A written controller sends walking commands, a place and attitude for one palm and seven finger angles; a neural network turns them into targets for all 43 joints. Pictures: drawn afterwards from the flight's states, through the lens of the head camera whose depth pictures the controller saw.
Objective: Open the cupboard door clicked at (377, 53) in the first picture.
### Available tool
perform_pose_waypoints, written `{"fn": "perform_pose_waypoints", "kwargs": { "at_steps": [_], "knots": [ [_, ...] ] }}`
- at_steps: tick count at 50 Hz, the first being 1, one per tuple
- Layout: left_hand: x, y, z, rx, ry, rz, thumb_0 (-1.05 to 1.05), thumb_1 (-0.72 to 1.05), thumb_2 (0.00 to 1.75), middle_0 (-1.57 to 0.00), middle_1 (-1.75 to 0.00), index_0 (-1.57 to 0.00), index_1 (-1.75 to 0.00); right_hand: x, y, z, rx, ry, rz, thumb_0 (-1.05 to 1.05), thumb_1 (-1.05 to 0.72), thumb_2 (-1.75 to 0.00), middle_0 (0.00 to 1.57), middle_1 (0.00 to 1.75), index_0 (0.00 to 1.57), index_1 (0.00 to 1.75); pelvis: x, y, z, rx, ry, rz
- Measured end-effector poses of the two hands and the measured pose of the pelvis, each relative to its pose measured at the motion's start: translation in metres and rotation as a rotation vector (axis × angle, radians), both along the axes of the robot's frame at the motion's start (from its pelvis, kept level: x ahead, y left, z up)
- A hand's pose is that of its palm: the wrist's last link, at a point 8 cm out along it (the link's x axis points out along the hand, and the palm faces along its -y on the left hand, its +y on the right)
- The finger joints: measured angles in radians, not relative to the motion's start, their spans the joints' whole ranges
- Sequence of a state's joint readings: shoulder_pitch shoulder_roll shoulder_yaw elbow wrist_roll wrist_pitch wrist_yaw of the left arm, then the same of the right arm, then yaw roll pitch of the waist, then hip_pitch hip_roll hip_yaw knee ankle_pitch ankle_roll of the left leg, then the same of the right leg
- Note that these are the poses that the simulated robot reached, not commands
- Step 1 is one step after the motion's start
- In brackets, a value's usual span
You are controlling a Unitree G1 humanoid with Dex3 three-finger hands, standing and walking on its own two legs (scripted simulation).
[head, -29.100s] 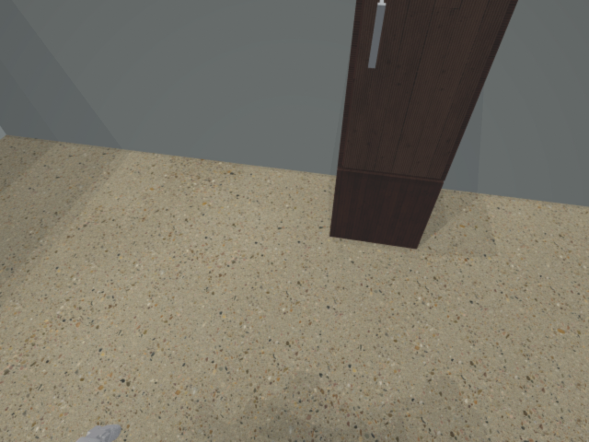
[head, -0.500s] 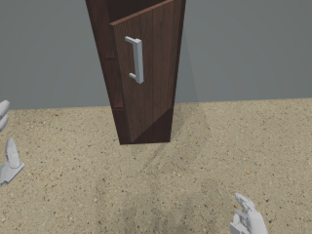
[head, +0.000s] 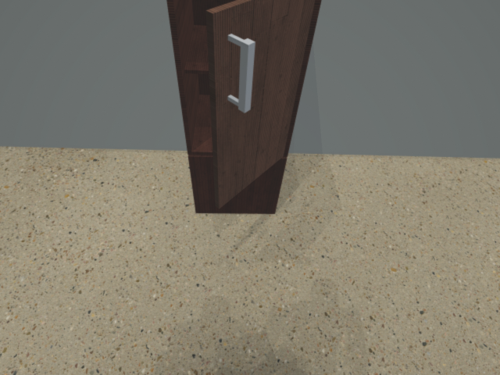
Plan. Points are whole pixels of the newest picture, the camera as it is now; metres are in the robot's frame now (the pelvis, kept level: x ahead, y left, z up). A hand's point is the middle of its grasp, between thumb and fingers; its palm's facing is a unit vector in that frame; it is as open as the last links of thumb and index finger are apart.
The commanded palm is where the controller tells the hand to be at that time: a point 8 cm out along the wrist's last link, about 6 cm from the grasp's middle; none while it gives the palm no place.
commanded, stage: let the arm hang, fingers relaxed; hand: left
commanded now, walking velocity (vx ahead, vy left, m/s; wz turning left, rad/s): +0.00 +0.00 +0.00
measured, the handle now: (239, 75) +0.66 +0.06 +0.13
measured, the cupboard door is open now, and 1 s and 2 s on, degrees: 47 47 47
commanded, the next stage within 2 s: look to check the result in 0.76 s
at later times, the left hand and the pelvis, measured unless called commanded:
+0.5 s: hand out of the picture -0.06 +0.21 -0.16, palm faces +0.02 -0.97 -0.24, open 7.4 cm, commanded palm none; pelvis -0.03 +0.03 +0.01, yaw -1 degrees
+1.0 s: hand out of the picture -0.03 +0.17 -0.16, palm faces +0.03 -0.98 -0.19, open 7.4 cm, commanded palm none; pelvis -0.01 +0.01 +0.01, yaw +0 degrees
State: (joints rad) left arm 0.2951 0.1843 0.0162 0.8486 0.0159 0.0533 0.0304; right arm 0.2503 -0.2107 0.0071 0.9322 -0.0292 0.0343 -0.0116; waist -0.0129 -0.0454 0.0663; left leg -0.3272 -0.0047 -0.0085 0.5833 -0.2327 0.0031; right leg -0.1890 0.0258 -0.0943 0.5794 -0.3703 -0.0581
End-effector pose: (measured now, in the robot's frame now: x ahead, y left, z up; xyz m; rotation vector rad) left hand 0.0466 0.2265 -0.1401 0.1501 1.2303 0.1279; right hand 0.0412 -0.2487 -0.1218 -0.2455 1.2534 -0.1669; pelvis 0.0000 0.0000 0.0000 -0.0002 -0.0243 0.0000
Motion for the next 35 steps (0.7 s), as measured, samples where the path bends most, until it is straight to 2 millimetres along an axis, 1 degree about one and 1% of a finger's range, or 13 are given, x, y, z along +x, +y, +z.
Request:
{"fn": "perform_pose_waypoints", "kwargs": {
  "at_steps": [2, 4, 8, 11, 14, 18, 23, 30, 35],
  "knots": [
    [-0.025, 0.004, -0.003, -0.009, 0.064, 0.014, 0.00, 0.99, 0.90, -0.21, -0.30, -0.20, -0.30, -0.021, 0.003, 0.001, -0.004, 0.064, -0.006, 0.01, -0.91, -0.90, 0.20, 0.30, 0.20, 0.30, -0.005, 0.002, 0.003, -0.010, -0.004, 0.007],
    [-0.048, 0.009, -0.002, -0.009, 0.121, 0.028, 0.00, 0.98, 0.90, -0.21, -0.30, -0.20, -0.30, -0.038, 0.008, 0.000, 0.002, 0.112, -0.016, 0.01, -0.91, -0.90, 0.20, 0.30, 0.20, 0.30, -0.009, 0.005, 0.006, -0.018, -0.006, 0.010],
    [-0.088, 0.022, 0.006, 0.014, 0.216, 0.051, 0.00, 0.95, 0.90, -0.21, -0.30, -0.20, -0.30, -0.059, 0.023, -0.007, 0.038, 0.155, -0.037, 0.01, -0.91, -0.90, 0.20, 0.30, 0.20, 0.30, -0.016, 0.012, 0.009, -0.022, -0.011, 0.009],
    [-0.108, 0.031, 0.012, 0.038, 0.263, 0.061, 0.01, 0.93, 0.90, -0.20, -0.30, -0.20, -0.30, -0.068, 0.036, -0.013, 0.072, 0.161, -0.050, 0.00, -0.91, -0.90, 0.20, 0.30, 0.20, 0.30, -0.020, 0.017, 0.010, -0.021, -0.016, 0.004],
    [-0.119, 0.038, 0.016, 0.058, 0.287, 0.067, 0.01, 0.92, 0.90, -0.20, -0.30, -0.20, -0.30, -0.073, 0.048, -0.017, 0.102, 0.158, -0.061, 0.00, -0.91, -0.90, 0.20, 0.30, 0.20, 0.30, -0.022, 0.021, 0.011, -0.019, -0.019, -0.001],
    [-0.122, 0.042, 0.018, 0.071, 0.284, 0.069, 0.01, 0.91, 0.90, -0.20, -0.30, -0.19, -0.30, -0.077, 0.060, -0.021, 0.131, 0.153, -0.072, 0.00, -0.91, -0.90, 0.20, 0.30, 0.20, 0.30, -0.025, 0.024, 0.011, -0.015, -0.020, -0.007],
    [-0.113, 0.038, 0.017, 0.060, 0.252, 0.061, 0.01, 0.91, 0.90, -0.20, -0.30, -0.19, -0.30, -0.082, 0.067, -0.023, 0.145, 0.155, -0.083, 0.00, -0.91, -0.90, 0.20, 0.30, 0.20, 0.30, -0.026, 0.026, 0.011, -0.008, -0.016, -0.012],
    [-0.096, 0.019, 0.011, 0.019, 0.213, 0.044, 0.01, 0.91, 0.90, -0.20, -0.30, -0.19, -0.30, -0.087, 0.064, -0.021, 0.137, 0.163, -0.101, 0.00, -0.91, -0.90, 0.20, 0.30, 0.20, 0.30, -0.024, 0.024, 0.012, -0.002, -0.010, -0.016],
    [-0.088, 0.007, 0.009, -0.006, 0.205, 0.039, 0.01, 0.90, 0.90, -0.20, -0.30, -0.19, -0.30, -0.089, 0.060, -0.019, 0.129, 0.174, -0.111, 0.00, -0.91, -0.90, 0.20, 0.30, 0.20, 0.30, -0.021, 0.021, 0.012, -0.001, -0.007, -0.015]
  ]
}}
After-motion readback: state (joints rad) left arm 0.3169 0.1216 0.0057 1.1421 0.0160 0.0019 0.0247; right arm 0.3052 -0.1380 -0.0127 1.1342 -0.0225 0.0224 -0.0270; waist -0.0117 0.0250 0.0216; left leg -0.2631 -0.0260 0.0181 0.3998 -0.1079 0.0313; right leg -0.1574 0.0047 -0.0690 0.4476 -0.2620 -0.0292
